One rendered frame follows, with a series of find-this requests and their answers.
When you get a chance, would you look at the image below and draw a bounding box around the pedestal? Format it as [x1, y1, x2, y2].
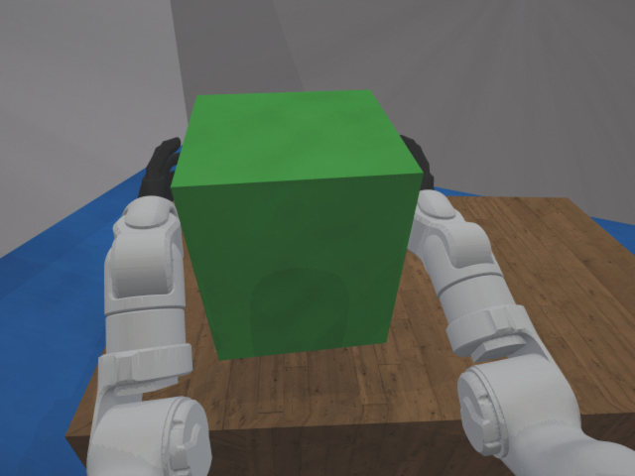
[64, 196, 635, 476]

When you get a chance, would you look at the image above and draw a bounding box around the right robot forearm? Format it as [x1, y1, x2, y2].
[407, 189, 581, 427]

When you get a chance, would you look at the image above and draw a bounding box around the left robot forearm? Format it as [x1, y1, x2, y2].
[86, 195, 192, 476]

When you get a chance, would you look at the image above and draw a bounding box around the right robot hand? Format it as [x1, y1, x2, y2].
[400, 135, 435, 190]

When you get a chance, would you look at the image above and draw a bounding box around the robot right upper arm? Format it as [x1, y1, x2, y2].
[457, 353, 635, 476]

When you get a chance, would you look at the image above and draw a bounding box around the carton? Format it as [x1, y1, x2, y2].
[171, 89, 424, 361]

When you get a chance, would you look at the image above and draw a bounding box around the robot left upper arm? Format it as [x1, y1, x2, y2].
[88, 396, 212, 476]

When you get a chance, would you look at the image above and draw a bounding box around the left robot hand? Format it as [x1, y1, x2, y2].
[138, 137, 181, 202]

